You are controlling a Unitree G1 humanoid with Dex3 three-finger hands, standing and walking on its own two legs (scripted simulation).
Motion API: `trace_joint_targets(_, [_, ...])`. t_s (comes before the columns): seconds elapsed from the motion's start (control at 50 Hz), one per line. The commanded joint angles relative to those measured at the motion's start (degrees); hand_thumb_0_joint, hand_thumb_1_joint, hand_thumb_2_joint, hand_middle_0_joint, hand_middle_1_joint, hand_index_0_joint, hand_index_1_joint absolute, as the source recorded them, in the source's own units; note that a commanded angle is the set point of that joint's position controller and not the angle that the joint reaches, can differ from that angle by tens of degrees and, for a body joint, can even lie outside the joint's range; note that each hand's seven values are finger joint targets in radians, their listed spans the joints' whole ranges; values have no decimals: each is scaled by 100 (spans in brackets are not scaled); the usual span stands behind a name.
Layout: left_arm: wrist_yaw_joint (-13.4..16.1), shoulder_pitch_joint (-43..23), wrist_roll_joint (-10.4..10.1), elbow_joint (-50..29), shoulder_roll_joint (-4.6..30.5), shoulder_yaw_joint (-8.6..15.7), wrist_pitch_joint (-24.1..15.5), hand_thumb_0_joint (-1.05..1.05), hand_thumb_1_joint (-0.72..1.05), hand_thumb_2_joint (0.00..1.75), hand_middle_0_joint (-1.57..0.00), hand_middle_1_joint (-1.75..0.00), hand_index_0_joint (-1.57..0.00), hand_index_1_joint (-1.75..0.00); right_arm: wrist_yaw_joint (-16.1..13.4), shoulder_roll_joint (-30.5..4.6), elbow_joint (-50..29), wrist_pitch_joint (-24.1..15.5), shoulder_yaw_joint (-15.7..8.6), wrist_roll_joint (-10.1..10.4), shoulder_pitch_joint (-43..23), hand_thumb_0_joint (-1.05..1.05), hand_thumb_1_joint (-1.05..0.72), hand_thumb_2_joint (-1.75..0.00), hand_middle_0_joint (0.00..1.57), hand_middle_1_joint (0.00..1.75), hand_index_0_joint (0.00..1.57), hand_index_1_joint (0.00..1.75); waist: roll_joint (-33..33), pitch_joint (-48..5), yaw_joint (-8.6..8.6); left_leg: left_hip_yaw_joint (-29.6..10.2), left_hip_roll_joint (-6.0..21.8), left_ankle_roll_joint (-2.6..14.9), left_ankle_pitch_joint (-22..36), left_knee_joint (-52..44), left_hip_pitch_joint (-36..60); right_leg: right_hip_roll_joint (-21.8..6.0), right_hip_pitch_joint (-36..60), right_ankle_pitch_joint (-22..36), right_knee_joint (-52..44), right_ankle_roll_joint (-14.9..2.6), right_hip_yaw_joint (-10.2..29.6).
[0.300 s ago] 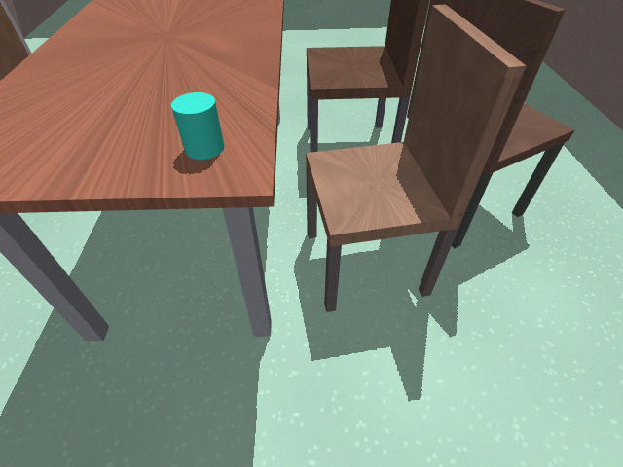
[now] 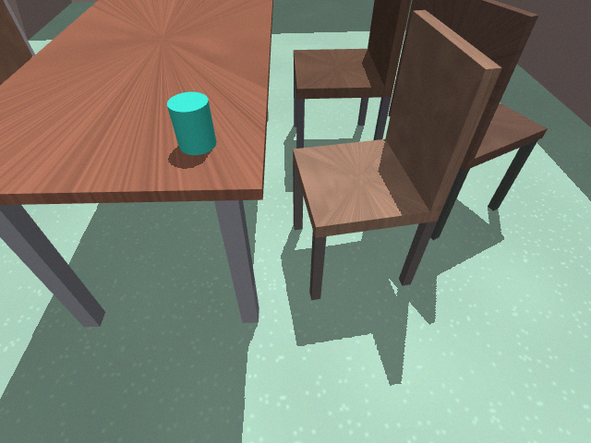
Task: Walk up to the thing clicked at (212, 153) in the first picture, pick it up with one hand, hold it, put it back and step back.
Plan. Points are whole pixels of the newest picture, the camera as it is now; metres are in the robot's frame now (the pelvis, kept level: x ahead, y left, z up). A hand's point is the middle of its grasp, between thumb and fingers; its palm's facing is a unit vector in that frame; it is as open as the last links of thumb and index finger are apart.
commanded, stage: stand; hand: left
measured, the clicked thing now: (193, 124) +0.77 +0.27 +0.03
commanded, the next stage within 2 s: walk up in 0.82 s
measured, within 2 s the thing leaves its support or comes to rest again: neither
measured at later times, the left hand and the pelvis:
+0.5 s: hand out of the picture +0.07 +0.25 -0.16, palm faces -0.02 -0.94 -0.34, open 7.4 cm; pelvis +0.01 +0.00 +0.00, yaw +0 degrees
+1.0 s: hand out of the picture +0.07 +0.29 -0.16, palm faces +0.07 -0.93 -0.35, open 7.4 cm; pelvis +0.03 +0.02 +0.00, yaw +2 degrees
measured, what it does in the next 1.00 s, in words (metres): stands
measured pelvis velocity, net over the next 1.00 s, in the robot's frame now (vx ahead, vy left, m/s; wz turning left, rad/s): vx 0.03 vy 0.02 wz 0.04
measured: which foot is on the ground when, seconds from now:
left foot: down 0.00-0.88, up 0.90-1.00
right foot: down 0.00-1.00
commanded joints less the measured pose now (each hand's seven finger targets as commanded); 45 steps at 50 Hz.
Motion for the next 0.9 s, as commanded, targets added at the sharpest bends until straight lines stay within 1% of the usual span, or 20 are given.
trace_joint_targets(0.0, [63,-189,-30,-356,1211,199,-133,0,90,90,-20,-30,-20,-30,-82,-1223,-335,-154,-245,22,-227,0,-90,-90,20,30,20,30,-15,-411,23,-575,707,147,533,-389,-15,-654,52,351,-359,-174,563])
trace_joint_targets(0.02, [68,-166,-34,-352,1219,203,-146,0,90,90,-20,-30,-20,-30,-80,-1242,-333,-153,-253,26,-238,0,-90,-90,20,30,20,30,2,-454,23,-567,707,158,588,-341,80,-663,39,417,-375,-169,578])
trace_joint_targets(0.04, [67,-220,-33,-344,1218,198,-139,0,90,90,-20,-30,-20,-30,-80,-1194,-320,-150,-229,18,-182,0,-90,-90,20,30,20,30,-32,-335,-12,-571,701,156,364,-402,-105,-663,64,284,-393,-166,576])
trace_joint_targets(0.1, [67,-193,-26,-356,1207,193,-138,0,90,90,-20,-30,-20,-30,-79,-1235,-325,-148,-241,31,-228,0,-90,-90,20,30,20,30,-16,-449,7,-578,718,159,558,-362,31,-674,93,437,-355,-168,558])
trace_joint_targets(0.16, [73,-195,-35,-348,1227,199,-135,0,90,90,-20,-30,-20,-30,-79,-1223,-322,-140,-243,24,-239,0,-90,-90,20,30,20,30,-36,-366,4,-583,705,147,414,-383,26,-663,-2,236,-392,-175,570])
trace_joint_targets(0.2, [71,-202,-27,-352,1219,197,-137,0,90,90,-20,-30,-20,-30,-80,-1225,-307,-142,-235,27,-205,0,-90,-90,20,30,20,30,9,-469,2,-580,733,173,636,-360,6,-689,178,524,-346,-183,569])
trace_joint_targets(0.28, [77,-157,-36,-335,1240,199,-142,0,90,90,-20,-30,-20,-30,-83,-1230,-308,-133,-248,19,-248,0,-90,-90,20,30,20,30,-39,-445,8,-563,701,161,586,-339,77,-685,96,453,-385,-181,572])
trace_joint_targets(0.32, [78,-163,-31,-346,1236,206,-137,0,90,90,-20,-30,-20,-30,-81,-1227,-313,-137,-239,25,-222,0,-90,-90,20,30,20,30,14,-491,9,-572,711,164,711,-340,23,-692,213,626,-332,-176,544])
trace_joint_targets(0.34, [76,-151,-36,-335,1222,202,-138,0,90,90,-20,-30,-20,-30,-80,-1222,-311,-137,-230,27,-219,0,-90,-90,20,30,20,30,41,-435,9,-572,707,159,721,-370,-14,-687,212,596,-341,-164,534])
trace_joint_targets(0.4, [70,-113,-37,-298,1215,204,-119,0,90,90,-20,-30,-20,-30,-87,-1239,-288,-128,-231,25,-217,0,-90,-90,20,30,20,30,24,-278,25,-596,688,144,320,-440,-69,-665,52,199,-418,-161,549])
trace_joint_targets(0.44, [79,-164,-27,-328,1261,221,-125,0,90,90,-20,-30,-20,-30,-84,-1227,-305,-123,-243,24,-210,0,-90,-90,20,30,20,30,-15,-432,-1,-583,701,159,560,-376,31,-695,147,392,-395,-189,564])
trace_joint_targets(0.58, [71,-76,-26,-304,1219,210,-129,0,90,90,-20,-30,-20,-30,-80,-1236,-310,-132,-223,34,-215,0,-90,-90,20,30,20,30,34,-343,26,-605,689,154,477,-414,5,-672,114,337,-419,-166,529])
trace_joint_targets(0.62, [73,-157,-31,-343,1232,217,-137,0,90,90,-20,-30,-20,-30,-81,-1249,-329,-141,-227,26,-229,0,-90,-90,20,30,20,30,42,-495,6,-589,719,155,735,-355,99,-705,207,564,-380,-170,547])
trace_joint_targets(0.7, [84,-174,-31,-347,1246,222,-135,0,90,90,-20,-30,-20,-30,-94,-1245,-320,-131,-232,28,-179,0,-90,-90,20,30,20,30,-52,-529,-16,-561,724,162,898,-307,126,-721,266,775,-375,-178,547])
trace_joint_targets(0.78, [80,-131,-44,-319,1226,220,-126,0,90,90,-20,-30,-20,-30,-93,-1228,-301,-128,-220,31,-177,0,-90,-90,20,30,20,30,-12,-393,-3,-577,692,150,693,-379,32,-698,191,558,-417,-160,538])
trace_joint_targets(0.8, [-19,335,10,-525,1639,558,-204,0,90,90,-20,-30,-20,-30,56,-1579,-574,-130,-513,-57,124,0,-90,-90,20,30,20,30,-19,-848,120,-560,372,510,-1763,179,-172,-398,704,-1845,-46,-409,407])
trace_joint_targets(0.82, [-39,650,84,-458,1729,623,-216,0,90,90,-20,-30,-20,-30,111,-1601,-637,-101,-555,-120,23,0,-90,-90,20,30,20,30,-42,-451,283,-614,345,539,-2707,397,-1083,-642,697,-2822,-134,-596,844])
trace_joint_targets(0.84, [-44,804,122,-453,1807,697,-225,0,90,90,-20,-30,-20,-30,143,-1495,-783,-72,-546,-131,-249,0,-90,-90,20,30,20,30,-318,-6,445,-287,111,393,-2623,913,-2067,-971,991,-3345,-551,-790,1355])
trace_joint_targets(0.86, [-40,887,148,-536,2021,813,-237,0,90,90,-20,-30,-20,-30,176,-1340,-964,-46,-529,-147,-481,0,-90,-90,20,30,20,30,-980,350,587,40,-48,269,-1980,2266,-2640,-1831,818,-3734,-1287,-1177,2275])
trace_joint_targets(0.88, [-23,862,157,-703,2067,865,-291,0,90,90,-20,-30,-20,-30,182,-1363,-1059,-68,-557,-193,-419,0,-90,-90,20,30,20,30,-788,618,573,-289,250,204,-1788,2692,-3074,-2289,784,-3467,-1450,-1500,2630])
